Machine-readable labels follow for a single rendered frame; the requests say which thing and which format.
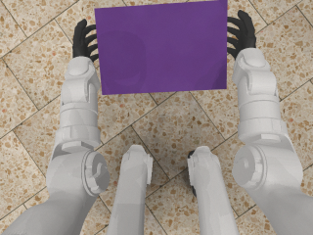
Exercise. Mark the robot right shin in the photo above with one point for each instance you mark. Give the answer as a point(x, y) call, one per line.
point(204, 149)

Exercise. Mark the right robot thigh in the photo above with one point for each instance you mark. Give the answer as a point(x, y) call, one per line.
point(216, 216)

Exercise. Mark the right robot upper arm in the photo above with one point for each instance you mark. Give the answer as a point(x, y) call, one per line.
point(272, 176)

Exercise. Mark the left robot hand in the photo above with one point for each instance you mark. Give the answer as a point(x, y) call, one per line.
point(80, 44)

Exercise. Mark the right robot forearm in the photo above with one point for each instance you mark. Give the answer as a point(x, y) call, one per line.
point(258, 102)

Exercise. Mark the carton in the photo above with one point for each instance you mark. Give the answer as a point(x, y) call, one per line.
point(169, 47)

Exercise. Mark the right robot hand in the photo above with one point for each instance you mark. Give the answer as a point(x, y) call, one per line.
point(245, 34)

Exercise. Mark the left robot upper arm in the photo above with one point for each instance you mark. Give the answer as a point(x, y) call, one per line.
point(74, 182)

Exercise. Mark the left robot forearm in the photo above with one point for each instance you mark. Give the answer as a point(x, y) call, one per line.
point(78, 131)

